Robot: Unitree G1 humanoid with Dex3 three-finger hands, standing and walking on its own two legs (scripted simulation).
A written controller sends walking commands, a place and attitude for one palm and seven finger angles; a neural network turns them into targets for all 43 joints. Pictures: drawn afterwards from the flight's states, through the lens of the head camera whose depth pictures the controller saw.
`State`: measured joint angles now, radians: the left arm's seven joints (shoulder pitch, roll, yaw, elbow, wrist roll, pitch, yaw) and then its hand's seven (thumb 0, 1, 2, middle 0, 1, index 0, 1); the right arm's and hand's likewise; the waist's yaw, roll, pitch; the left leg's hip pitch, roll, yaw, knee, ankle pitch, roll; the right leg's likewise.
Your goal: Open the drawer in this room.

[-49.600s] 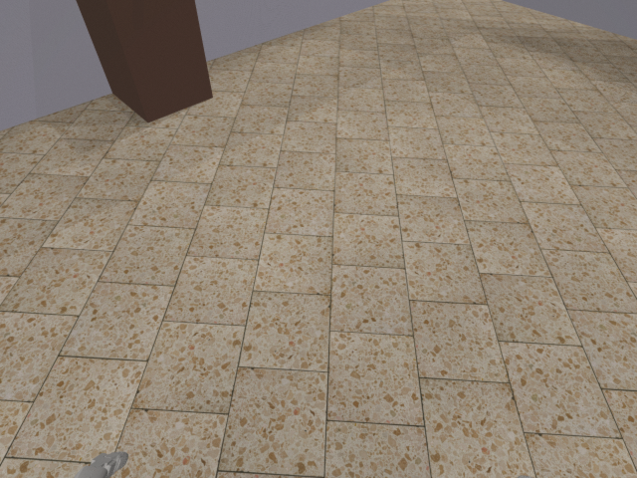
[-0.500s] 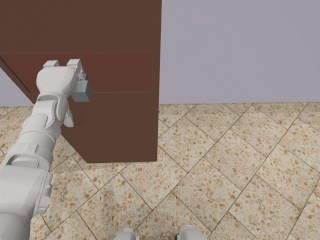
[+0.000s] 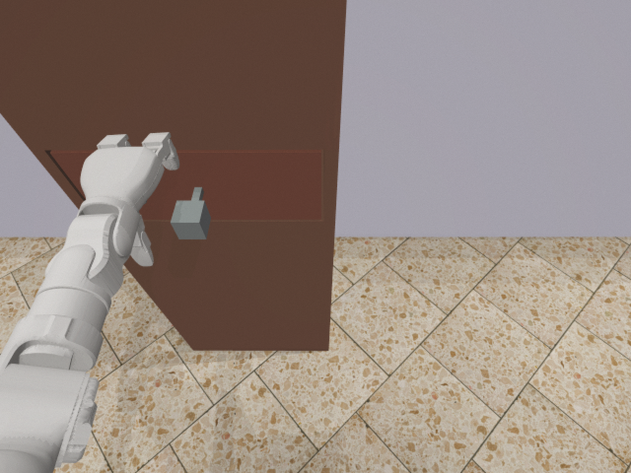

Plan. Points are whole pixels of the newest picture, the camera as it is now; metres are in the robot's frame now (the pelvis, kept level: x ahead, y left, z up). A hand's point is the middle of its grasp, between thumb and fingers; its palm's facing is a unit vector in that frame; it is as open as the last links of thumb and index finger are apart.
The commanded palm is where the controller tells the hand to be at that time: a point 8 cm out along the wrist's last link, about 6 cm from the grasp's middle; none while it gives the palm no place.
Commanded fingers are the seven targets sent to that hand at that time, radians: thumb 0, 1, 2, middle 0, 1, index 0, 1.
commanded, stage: lift the fingers back up to retry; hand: left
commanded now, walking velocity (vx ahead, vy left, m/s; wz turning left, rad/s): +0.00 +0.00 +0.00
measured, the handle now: (194, 209) +0.48 +0.20 +0.02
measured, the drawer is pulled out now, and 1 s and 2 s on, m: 0.00 0.00 0.00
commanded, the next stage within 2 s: re-aim the fingers above the handle in 0.14 s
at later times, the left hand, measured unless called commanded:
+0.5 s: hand (159, 203) +0.44 +0.22 +0.08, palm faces +0.01 -0.01 -1.00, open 13.8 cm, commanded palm +0.42 +0.21 +0.14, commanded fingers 0.00 -0.50 0.30 -0.30 -1.20 -0.30 -1.20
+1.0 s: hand (145, 213) +0.42 +0.23 +0.08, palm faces -0.02 +0.01 -1.00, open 13.8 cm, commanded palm +0.41 +0.21 +0.14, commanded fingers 0.00 -0.50 0.30 -0.30 -1.20 -0.30 -1.20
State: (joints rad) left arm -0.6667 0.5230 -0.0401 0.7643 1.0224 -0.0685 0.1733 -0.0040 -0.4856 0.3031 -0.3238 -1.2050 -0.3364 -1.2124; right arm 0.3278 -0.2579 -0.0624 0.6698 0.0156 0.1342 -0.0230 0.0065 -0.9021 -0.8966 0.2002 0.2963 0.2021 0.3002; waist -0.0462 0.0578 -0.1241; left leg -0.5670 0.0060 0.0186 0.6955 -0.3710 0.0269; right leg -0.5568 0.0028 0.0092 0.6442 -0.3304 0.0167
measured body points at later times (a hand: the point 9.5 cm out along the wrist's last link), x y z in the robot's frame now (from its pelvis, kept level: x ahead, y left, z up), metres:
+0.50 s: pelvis +0.00 -0.02 +0.00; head +0.06 -0.04 +0.45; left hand +0.44 +0.21 +0.14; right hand +0.09 -0.28 -0.13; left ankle -0.03 +0.10 -0.72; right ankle -0.02 -0.14 -0.72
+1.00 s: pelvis -0.02 -0.02 +0.01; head +0.04 -0.04 +0.45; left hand +0.42 +0.23 +0.14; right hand +0.07 -0.29 -0.13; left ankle -0.03 +0.10 -0.72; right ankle -0.02 -0.14 -0.72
